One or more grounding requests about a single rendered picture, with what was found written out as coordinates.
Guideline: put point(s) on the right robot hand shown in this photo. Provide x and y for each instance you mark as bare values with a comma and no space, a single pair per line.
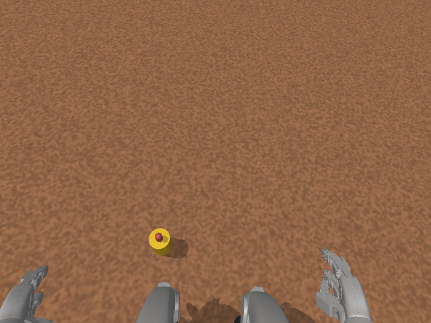
349,299

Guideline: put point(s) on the bottle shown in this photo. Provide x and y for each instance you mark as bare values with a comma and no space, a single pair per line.
160,241

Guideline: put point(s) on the left robot hand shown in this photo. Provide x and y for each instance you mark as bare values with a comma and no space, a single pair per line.
21,302

